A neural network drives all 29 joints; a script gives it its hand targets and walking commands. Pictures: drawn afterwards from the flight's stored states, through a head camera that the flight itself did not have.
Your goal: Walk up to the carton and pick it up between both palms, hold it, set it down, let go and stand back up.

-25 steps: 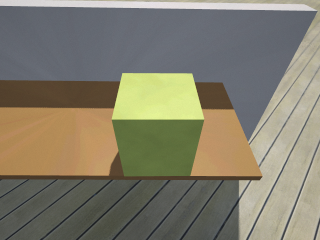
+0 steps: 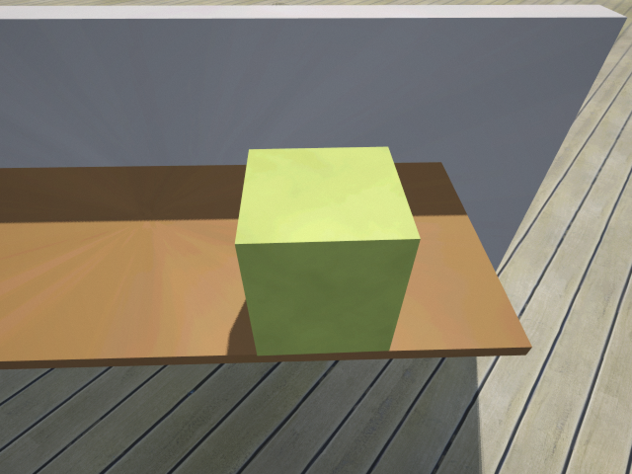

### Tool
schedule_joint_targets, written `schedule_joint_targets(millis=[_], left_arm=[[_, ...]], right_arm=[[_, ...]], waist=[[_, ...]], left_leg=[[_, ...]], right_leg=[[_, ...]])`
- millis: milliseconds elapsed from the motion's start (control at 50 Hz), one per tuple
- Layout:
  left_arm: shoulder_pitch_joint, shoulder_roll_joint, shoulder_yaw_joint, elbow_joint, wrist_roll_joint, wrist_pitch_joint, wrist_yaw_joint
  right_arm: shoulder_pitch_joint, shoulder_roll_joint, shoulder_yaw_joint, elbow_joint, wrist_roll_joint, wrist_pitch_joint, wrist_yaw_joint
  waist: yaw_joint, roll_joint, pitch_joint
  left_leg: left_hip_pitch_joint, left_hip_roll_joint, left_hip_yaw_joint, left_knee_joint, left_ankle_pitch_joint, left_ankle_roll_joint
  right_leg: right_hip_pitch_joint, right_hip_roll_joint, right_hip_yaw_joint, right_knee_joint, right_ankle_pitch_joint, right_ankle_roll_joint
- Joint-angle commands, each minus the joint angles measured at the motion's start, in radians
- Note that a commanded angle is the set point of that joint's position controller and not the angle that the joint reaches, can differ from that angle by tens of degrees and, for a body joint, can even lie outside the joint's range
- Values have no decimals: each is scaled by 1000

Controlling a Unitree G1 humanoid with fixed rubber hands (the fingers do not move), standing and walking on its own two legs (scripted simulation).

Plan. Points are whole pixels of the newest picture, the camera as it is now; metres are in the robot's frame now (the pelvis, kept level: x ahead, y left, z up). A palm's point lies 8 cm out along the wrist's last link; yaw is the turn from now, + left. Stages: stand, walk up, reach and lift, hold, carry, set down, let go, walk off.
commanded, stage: stand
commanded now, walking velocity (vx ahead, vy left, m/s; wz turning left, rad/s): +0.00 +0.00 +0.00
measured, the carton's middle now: (321, 253) +0.44 +0.00 +0.05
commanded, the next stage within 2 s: none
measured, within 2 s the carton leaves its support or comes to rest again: neither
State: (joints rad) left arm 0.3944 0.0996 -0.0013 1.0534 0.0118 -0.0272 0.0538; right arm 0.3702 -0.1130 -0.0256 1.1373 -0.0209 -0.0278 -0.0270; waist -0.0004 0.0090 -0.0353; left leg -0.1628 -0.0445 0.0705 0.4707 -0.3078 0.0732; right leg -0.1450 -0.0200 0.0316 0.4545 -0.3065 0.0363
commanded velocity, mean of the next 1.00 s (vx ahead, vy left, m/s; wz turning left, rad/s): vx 0.00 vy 0.00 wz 0.00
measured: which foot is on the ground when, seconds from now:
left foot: down 0.00-1.00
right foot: down 0.00-1.00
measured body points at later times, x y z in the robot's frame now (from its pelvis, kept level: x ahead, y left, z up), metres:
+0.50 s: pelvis -0.03 +0.02 +0.00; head -0.04 +0.02 +0.45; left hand -0.09 +0.20 -0.17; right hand -0.08 -0.18 -0.16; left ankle -0.03 +0.07 -0.74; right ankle -0.04 -0.14 -0.74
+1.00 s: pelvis -0.04 +0.03 +0.00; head -0.04 +0.03 +0.45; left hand -0.10 +0.21 -0.16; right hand -0.08 -0.17 -0.16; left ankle -0.03 +0.07 -0.74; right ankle -0.04 -0.14 -0.74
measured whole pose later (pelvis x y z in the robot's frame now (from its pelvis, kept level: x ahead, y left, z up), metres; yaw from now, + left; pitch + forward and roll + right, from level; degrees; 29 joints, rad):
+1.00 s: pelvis -0.04 +0.03 +0.00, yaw +0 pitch -1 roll +0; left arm 0.40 0.06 -0.03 1.18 0.01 -0.01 0.05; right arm 0.37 -0.11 -0.02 1.13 -0.01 -0.02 -0.03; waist -0.01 0.01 0.00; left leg -0.19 -0.09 0.10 0.43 -0.23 0.12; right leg -0.20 -0.07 0.06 0.46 -0.25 0.08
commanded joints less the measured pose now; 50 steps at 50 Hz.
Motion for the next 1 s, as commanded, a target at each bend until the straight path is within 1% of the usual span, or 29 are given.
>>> schedule_joint_targets(millis=[0, 40, 80, 120, 160, 180, 200, 220, 240, 280, 300, 360, 380, 440, 480, 500, 540, 580, 620, 660, 700, 800, 820, 860, 900, 920, 940, 960, 980], left_arm=[[81, 67, 7, 13, -2, -3, 7], [95, 74, 6, 32, 0, -3, 9], [87, 58, 3, 48, -3, 6, 7], [87, 53, -3, 62, -2, 10, 10], [104, 48, -6, 77, -3, 14, 9], [89, 57, -5, 82, -4, 18, 10], [108, 39, -6, 84, -1, 18, 8], [92, 48, -5, 92, 0, 21, 9], [94, 34, -9, 97, -2, 24, 10], [81, 45, -8, 104, 2, 18, 8], [91, 29, -16, 108, -2, 18, 4], [84, 32, -14, 111, -2, 11, 5], [82, 18, -20, 119, -1, 15, 4], [91, 22, -19, 136, -1, 20, 5], [108, 5, -27, 138, -1, 22, 3], [101, 4, -27, 136, -1, 24, 2], [105, 27, -20, 138, 1, 26, 3], [114, 26, -23, 142, 2, 19, -1], [116, 34, -19, 139, -1, 19, -1], [117, 25, -19, 139, 1, 20, 3], [128, 11, -23, 136, 0, 20, 1], [113, 27, -20, 126, 1, 8, 4], [106, 39, -19, 124, 2, 6, 0], [99, 32, -19, 125, 0, 8, -1], [108, 11, -22, 127, -2, 12, 3], [125, 22, -17, 127, -2, 12, 1], [129, 27, -17, 131, -1, 14, 2], [108, 38, -16, 131, -1, 14, 2], [114, 19, -19, 127, -1, 16, 1]], right_arm=[[106, -89, -10, 5, 1, -6, -11], [96, -93, -9, 5, 2, -9, -11], [104, -69, -3, 16, 1, -6, -10], [107, -67, -2, 19, 1, -2, -10], [91, -74, 1, 17, 2, 4, -12], [103, -73, 1, 20, 4, 5, -11], [112, -66, 4, 25, 3, 5, -12], [109, -51, 7, 25, 6, 5, -11], [94, -72, 5, 19, 4, 8, -10], [112, -54, 8, 21, 5, 6, -13], [101, -76, 3, 18, 5, 5, -11], [109, -64, 7, 21, 2, 6, -15], [114, -71, 3, 22, 8, 9, -16], [120, -71, 5, 16, 8, 13, -11], [94, -70, 4, 4, 6, 12, -8], [116, -63, 7, 7, 7, 12, -7], [111, -64, 7, 6, 8, 13, -9], [118, -58, 9, -1, 11, 10, -8], [104, -71, 6, -5, 9, 10, -8], [111, -65, 6, -7, 7, 13, -9], [104, -74, 2, -9, 5, 17, -8], [115, -52, 1, -9, 7, 11, -7], [113, -59, 2, -9, 8, 9, -8], [101, -53, 0, -11, 11, 7, -5], [105, -75, -7, -12, 5, 6, -8], [105, -78, -6, -17, 6, 3, -8], [106, -80, -6, -17, 13, 7, -8], [93, -63, -6, -16, 9, 8, -6], [92, -78, -6, -24, 10, 5, -7]], waist=[[-2, -10, 120], [5, 2, 107], [-1, -40, 124], [-2, -28, 130], [4, 21, 172], [-5, -7, 159], [5, 4, 157], [-3, 11, 173], [4, 12, 172], [-8, -16, 161], [0, -30, 149], [-5, -8, 157], [-7, 10, 187], [-9, -35, 178], [5, -11, 181], [-8, 11, 177], [0, 1, 199], [-5, -10, 173], [4, -16, 172], [-6, 10, 178], [1, -36, 192], [-14, 2, 143], [-16, -29, 150], [-14, -44, 140], [-14, 15, 164], [-7, -15, 132], [-8, -17, 136], [-11, -58, 174], [-9, -19, 145]], left_leg=[[-21, 146, -152, -95, 412, -2], [-33, 148, -151, -98, 388, 3], [-11, 154, -161, -105, 388, -4], [-46, 147, -157, -112, 335, 2], [-63, 141, -161, -134, 285, -4], [-65, 142, -167, -145, 274, -9], [-61, 158, -179, -155, 268, -13], [-72, 156, -187, -171, 232, -16], [-62, 142, -173, -175, 168, -7], [-67, 152, -187, -175, 175, -2], [-50, 145, -173, -168, 159, 8], [-51, 137, -165, -169, 178, 3], [-76, 141, -173, -183, 134, -3], [-84, 156, -198, -200, 71, -1], [-102, 140, -188, -213, 13, 5], [-125, 145, -199, -224, -17, -4], [-153, 153, -208, -240, -50, 2], [-105, 144, -198, -229, -1, -6], [-127, 151, -198, -234, -42, 6], [-138, 149, -209, -253, -70, -11], [-129, 146, -214, -245, -65, -4], [-81, 144, -180, -213, 13, 6], [-79, 143, -179, -196, 42, 9], [-86, 135, -174, -197, 51, 7], [-67, 150, -189, -210, 74, -11], [-55, 156, -196, -212, 83, -16], [-83, 147, -182, -214, 14, 0], [-79, 150, -192, -218, 34, 1], [-74, 149, -189, -219, 22, 5]], right_leg=[[-56, -59, 46, -48, 255, -41], [-28, -63, 46, -51, 250, -37], [-61, -56, 33, -40, 222, -29], [-53, -60, 39, -43, 212, -28], [-68, -60, 42, -49, 195, -20], [-61, -58, 38, -42, 188, -20], [-63, -58, 34, -34, 177, -17], [-77, -58, 28, -32, 168, -12], [-89, -60, 35, -44, 159, -16], [-73, -63, 35, -48, 166, -19], [-79, -57, 36, -53, 160, -17], [-94, -63, 47, -54, 170, -26], [-106, -61, 38, -53, 161, -20], [-100, -60, 30, -45, 141, -11], [-96, -59, 32, -47, 117, -13], [-83, -57, 18, -37, 122, -9], [-79, -59, 27, -40, 126, -10], [-101, -64, 33, -36, 130, -14], [-90, -61, 22, -37, 125, -7], [-98, -58, 21, -34, 117, -8], [-117, -58, 18, -36, 108, -6], [-122, -69, 33, -49, 135, -14], [-124, -67, 31, -56, 144, -14], [-109, -72, 32, -53, 136, -13], [-138, -74, 31, -40, 143, -6], [-116, -66, 20, -30, 144, -5], [-103, -67, 22, -47, 127, -6], [-126, -69, 17, -46, 137, -5], [-115, -67, 22, -48, 132, -7]])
